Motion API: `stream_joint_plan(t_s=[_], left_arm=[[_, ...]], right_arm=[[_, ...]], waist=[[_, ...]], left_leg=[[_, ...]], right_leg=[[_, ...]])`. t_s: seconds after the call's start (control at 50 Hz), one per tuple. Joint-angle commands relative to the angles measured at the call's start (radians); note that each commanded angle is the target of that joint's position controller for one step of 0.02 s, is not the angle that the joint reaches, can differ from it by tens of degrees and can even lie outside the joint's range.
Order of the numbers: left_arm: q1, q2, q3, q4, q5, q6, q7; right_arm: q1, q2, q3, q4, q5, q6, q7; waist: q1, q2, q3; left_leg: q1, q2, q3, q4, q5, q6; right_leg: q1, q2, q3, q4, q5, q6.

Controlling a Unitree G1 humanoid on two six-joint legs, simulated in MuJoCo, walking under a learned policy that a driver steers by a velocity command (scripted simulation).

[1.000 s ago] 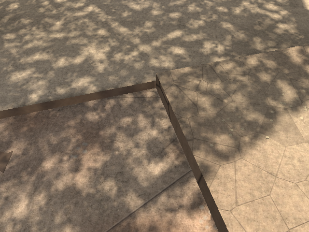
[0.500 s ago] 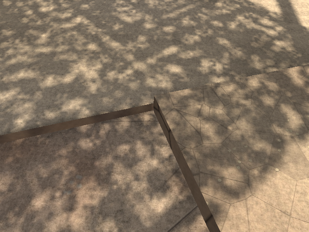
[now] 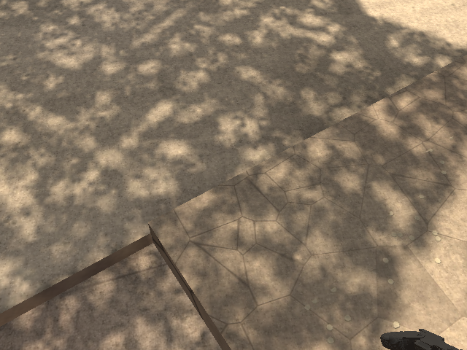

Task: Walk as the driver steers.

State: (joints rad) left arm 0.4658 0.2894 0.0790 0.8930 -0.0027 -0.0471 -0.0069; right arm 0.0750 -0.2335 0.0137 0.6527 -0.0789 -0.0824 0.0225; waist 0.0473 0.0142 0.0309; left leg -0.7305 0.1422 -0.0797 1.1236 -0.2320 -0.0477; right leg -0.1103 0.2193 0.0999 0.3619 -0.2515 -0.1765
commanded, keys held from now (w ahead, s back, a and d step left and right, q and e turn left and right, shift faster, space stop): w+e+shift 0.10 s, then w+shift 0.54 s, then w+q+shift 0.26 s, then q+shift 0.10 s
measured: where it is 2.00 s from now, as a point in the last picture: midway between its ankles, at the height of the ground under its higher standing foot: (303, 140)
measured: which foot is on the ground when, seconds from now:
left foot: up 0.00-0.16, down 0.18-0.62, up 0.64-0.98, down 1.00-1.00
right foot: down 0.00-0.16, up 0.18-0.58, down 0.60-1.00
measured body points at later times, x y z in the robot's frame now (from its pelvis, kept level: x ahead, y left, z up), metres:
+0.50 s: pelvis +0.41 +0.02 +0.01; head +0.43 +0.01 +0.46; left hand +0.75 +0.05 +0.02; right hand +0.22 -0.15 -0.12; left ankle +0.34 +0.14 -0.74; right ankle +0.51 -0.13 -0.50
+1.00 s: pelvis +0.85 -0.10 +0.10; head +0.88 -0.12 +0.55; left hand +0.82 +0.18 -0.01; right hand +1.03 -0.35 +0.00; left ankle +1.00 -0.09 -0.60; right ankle +0.59 -0.13 -0.56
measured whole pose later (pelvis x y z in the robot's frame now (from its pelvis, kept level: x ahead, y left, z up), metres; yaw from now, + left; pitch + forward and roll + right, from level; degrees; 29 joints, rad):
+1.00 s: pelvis +0.85 -0.10 +0.10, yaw -6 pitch +2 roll -1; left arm 0.52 0.24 0.05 0.91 0.00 -0.12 0.05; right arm 0.08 -0.27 -0.04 0.68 -0.02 -0.06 0.06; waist 0.05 0.07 0.02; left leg -0.57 -0.07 0.13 0.59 0.09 0.15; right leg 0.10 0.02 -0.23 0.62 -0.34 0.01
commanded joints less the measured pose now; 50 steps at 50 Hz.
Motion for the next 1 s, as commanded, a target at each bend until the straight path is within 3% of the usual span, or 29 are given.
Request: stream_joint_plan(t_s=[0.02,0.06,0.12,0.16,0.18,0.2,0.22,0.24,0.26,0.3,0.34,0.4,0.44,0.48,0.52,0.56,0.58,0.6,0.62,0.64,0.66,0.7,0.74,0.78,0.84,0.9,0.94,0.98,1.0], left_arm=[[-0.078,0.143,0.029,-0.108,-0.005,-0.028,0.005],[-0.037,0.161,0.036,-0.104,-0.012,-0.026,0.001],[-0.063,0.188,0.045,-0.12,0.003,-0.036,0.011],[-0.2,0.191,0.044,-0.154,0.019,-0.046,0.009],[-0.252,0.138,0.03,-0.168,0.013,-0.056,0.002],[-0.299,-0.068,-0.024,-0.201,0.017,-0.066,0.0],[-0.001,-0.085,-0.039,-0.227,-0.049,-0.06,0.018],[-0.039,-0.014,-0.041,-0.194,-0.006,-0.035,0.031],[-0.174,0.0,-0.043,-0.225,0.036,-0.02,0.02],[-0.362,-0.087,-0.073,-0.323,0.071,-0.019,-0.005],[-0.483,-0.216,-0.117,-0.409,0.048,0.004,0.004],[-0.547,-0.158,-0.135,-0.497,0.029,0.02,0.017],[-0.603,-0.108,-0.127,-0.507,0.016,0.029,0.01],[-0.596,-0.13,-0.145,-0.507,0.035,0.026,-0.001],[-0.615,-0.153,-0.154,-0.495,0.029,0.008,-0.014],[-0.436,-0.101,-0.121,-0.436,0.009,0.009,-0.009],[-0.298,-0.05,-0.095,-0.416,-0.005,0.003,0.001],[-0.14,0.029,-0.058,-0.386,0.018,-0.008,0.013],[-0.039,0.162,-0.014,-0.339,0.046,-0.023,0.019],[-0.054,0.179,0.007,-0.267,0.022,-0.004,0.015],[-0.171,0.116,-0.003,-0.263,0.028,-0.012,0.004],[-0.165,-0.029,-0.029,-0.163,0.035,-0.045,-0.013],[-0.111,-0.099,-0.045,-0.078,0.048,-0.074,-0.005],[-0.086,-0.117,-0.052,-0.038,0.033,-0.088,-0.012],[-0.082,-0.022,-0.032,-0.039,0.023,-0.113,0.006],[-0.063,0.069,-0.021,-0.05,0.0,-0.133,0.036],[-0.073,0.143,-0.003,-0.07,0.003,-0.119,0.063],[-0.192,0.178,0.015,-0.117,0.004,-0.086,0.08],[-0.23,0.14,0.018,-0.125,0.003,-0.069,0.067]], right_arm=[[-0.096,-0.06,0.0,-0.105,0.02,0.006,0.01],[-0.139,-0.055,0.006,-0.122,0.044,0.007,-0.003],[-0.027,-0.124,-0.017,-0.1,0.057,0.011,-0.039],[0.32,-0.21,-0.065,-0.011,0.076,-0.001,-0.06],[0.528,-0.241,-0.088,0.072,0.062,-0.007,-0.069],[0.593,-0.237,-0.088,0.123,0.028,-0.014,-0.064],[0.433,-0.266,-0.094,0.078,-0.01,-0.008,-0.039],[0.266,-0.18,-0.097,0.028,0.001,0.008,-0.032],[0.248,-0.078,-0.073,0.044,0.011,0.012,-0.029],[0.392,-0.036,-0.056,0.169,0.019,-0.014,-0.024],[0.489,0.006,-0.04,0.281,0.026,-0.039,-0.011],[0.344,-0.033,-0.029,0.278,0.057,-0.05,0.0],[0.358,-0.046,-0.015,0.284,0.076,-0.064,-0.014],[0.424,-0.059,-0.02,0.309,0.101,-0.06,-0.027],[0.503,-0.134,-0.043,0.294,0.103,-0.05,-0.033],[0.521,-0.241,-0.078,0.277,0.046,-0.033,-0.045],[0.516,-0.26,-0.098,0.266,0.042,-0.029,-0.041],[0.452,-0.252,-0.113,0.232,0.056,-0.042,-0.031],[0.403,-0.106,-0.09,0.136,0.094,-0.065,-0.005],[0.318,-0.086,-0.104,0.084,0.068,-0.085,0.023],[0.27,-0.008,-0.085,0.035,0.067,-0.072,0.01],[0.218,0.024,-0.071,0.023,0.06,-0.032,-0.012],[0.24,0.089,-0.048,0.015,0.052,0.029,-0.005],[0.188,0.069,-0.043,-0.011,0.068,0.061,0.003],[0.086,-0.024,-0.062,-0.021,0.053,0.057,0.025],[-0.006,-0.006,-0.048,-0.038,0.074,0.039,0.055],[0.165,-0.067,-0.071,0.02,0.064,0.034,0.049],[0.536,-0.159,-0.11,0.124,0.05,0.028,0.03],[0.555,-0.184,-0.126,0.145,0.065,0.027,0.009]], waist=[[-0.037,-0.004,0.084],[0.012,-0.067,0.03],[-0.04,-0.119,-0.093],[-0.253,-0.109,-0.255],[-0.338,-0.033,-0.305],[-0.303,0.243,-0.227],[-0.068,0.374,-0.362],[-0.067,0.186,-0.341],[-0.08,0.036,-0.201],[-0.096,-0.026,-0.064],[-0.058,0.047,0.023],[0.08,0.022,0.092],[0.051,-0.004,0.141],[0.029,-0.026,0.056],[-0.021,-0.032,-0.085],[0.058,0.153,-0.227],[0.119,0.222,-0.303],[0.208,0.213,-0.381],[0.182,-0.093,-0.455],[0.138,-0.235,-0.354],[0.041,-0.092,-0.168],[-0.044,0.06,0.051],[-0.103,0.031,0.094],[-0.12,-0.028,0.119],[-0.08,-0.046,0.088],[-0.052,-0.084,0.015],[-0.135,-0.148,-0.098],[-0.332,-0.171,-0.243],[-0.344,-0.027,-0.18]], left_leg=[[0.197,-0.073,0.135,-0.281,0.191,-0.014],[0.318,-0.135,0.152,-0.432,0.327,0.008],[0.44,-0.183,0.1,-0.533,0.292,0.035],[0.71,-0.131,0.074,-0.653,0.367,0.062],[0.94,-0.107,0.117,-0.678,0.375,0.053],[1.108,0.103,-0.145,-0.612,0.458,0.043],[1.179,0.318,-0.591,-0.692,0.402,0.201],[1.057,0.286,-0.654,-0.819,-0.243,0.29],[0.906,0.215,-0.555,-0.888,-0.447,0.291],[0.721,0.154,-0.372,-0.869,-0.335,0.258],[0.582,0.166,-0.293,-0.878,-0.33,0.234],[0.244,0.088,-0.093,-1.053,-0.365,0.157],[0.143,0.036,0.011,-1.176,-0.08,0.21],[0.286,-0.017,0.126,-1.207,0.289,0.213],[0.463,0.011,0.162,-1.097,0.919,0.229],[0.758,0.096,0.144,-0.753,1.626,0.232],[0.809,0.149,0.109,-0.531,1.741,0.221],[0.682,0.136,0.098,-0.224,1.551,0.195],[0.31,-0.048,0.057,0.205,0.68,0.146],[-0.058,-0.235,-0.074,0.499,0.076,0.135],[-0.232,-0.183,-0.119,0.669,0.064,0.14],[-0.266,-0.125,-0.044,0.701,0.048,0.158],[-0.338,-0.125,-0.054,0.727,-0.04,0.15],[-0.227,-0.096,-0.013,0.442,-0.05,0.141],[-0.027,-0.122,0.105,0.05,0.164,0.123],[0.254,-0.183,0.269,-0.387,0.379,0.137],[0.434,-0.264,0.3,-0.441,0.407,0.157],[0.805,-0.258,0.178,-0.511,0.43,0.228],[0.854,-0.176,0.083,-0.716,0.53,0.279]], right_leg=[[-0.3,-0.178,0.208,-0.159,0.571,-0.079],[-0.234,-0.18,0.218,-0.146,0.748,-0.024],[0.0,-0.212,0.257,0.054,1.072,0.019],[0.062,-0.213,0.263,0.426,1.114,0.037],[-0.087,-0.152,0.188,0.72,0.846,0.054],[-0.487,-0.029,0.117,1.152,-0.173,0.065],[-0.661,-0.04,0.104,1.395,-0.234,0.076],[-0.745,-0.121,0.021,1.509,-0.114,0.07],[-0.812,-0.149,-0.03,1.578,-0.106,0.066],[-0.979,-0.156,0.004,1.768,-0.15,0.022],[-1.2,-0.142,0.055,2.008,-0.219,-0.017],[-1.06,-0.197,0.03,1.655,-0.152,0.012],[-0.927,-0.209,-0.113,1.478,-0.078,0.068],[-0.73,-0.286,-0.238,1.224,-0.034,0.047],[-0.451,-0.223,-0.326,0.946,-0.111,0.02],[-0.383,-0.12,-0.323,0.829,-0.337,0.009],[-0.284,-0.097,-0.254,0.703,-0.348,-0.026],[-0.071,-0.176,-0.064,0.58,-0.341,-0.089],[0.161,-0.424,0.501,0.253,-0.687,-0.175],[0.211,-0.495,0.994,-0.106,-0.632,-0.169],[0.118,-0.566,0.831,-0.038,-0.595,-0.152],[-0.159,-0.519,0.448,0.008,-0.372,-0.079],[-0.15,-0.397,0.163,0.047,-0.024,0.029],[-0.266,-0.347,-0.029,-0.053,0.135,0.1],[-0.231,-0.28,-0.208,-0.188,0.499,0.148],[-0.073,-0.284,-0.305,-0.233,0.826,0.161],[0.077,-0.336,-0.321,0.003,1.221,0.186],[-0.03,-0.369,-0.287,0.541,1.242,0.204],[-0.155,-0.208,-0.301,0.961,0.408,0.21]])
Keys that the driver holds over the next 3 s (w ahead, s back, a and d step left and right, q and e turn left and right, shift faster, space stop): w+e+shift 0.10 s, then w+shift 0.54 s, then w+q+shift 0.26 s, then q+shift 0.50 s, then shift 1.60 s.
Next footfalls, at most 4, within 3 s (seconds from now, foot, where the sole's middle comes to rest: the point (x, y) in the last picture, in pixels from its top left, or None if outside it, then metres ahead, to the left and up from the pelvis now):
0.18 left None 0.38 0.13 -0.77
0.60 right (303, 288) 0.61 -0.13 -0.65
1.00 left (286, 167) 1.03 -0.09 -0.65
1.38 right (318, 117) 1.32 -0.22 -0.68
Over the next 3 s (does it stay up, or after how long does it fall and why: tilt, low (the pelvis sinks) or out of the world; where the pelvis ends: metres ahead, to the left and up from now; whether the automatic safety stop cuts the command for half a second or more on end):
stays up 1.21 -0.13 0.10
